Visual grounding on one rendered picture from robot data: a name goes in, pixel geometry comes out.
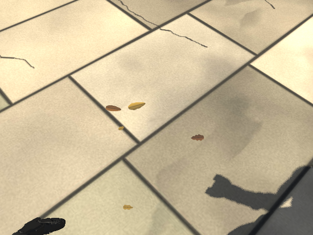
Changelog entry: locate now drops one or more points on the robot left hand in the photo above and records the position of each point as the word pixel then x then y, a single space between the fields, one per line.
pixel 42 226

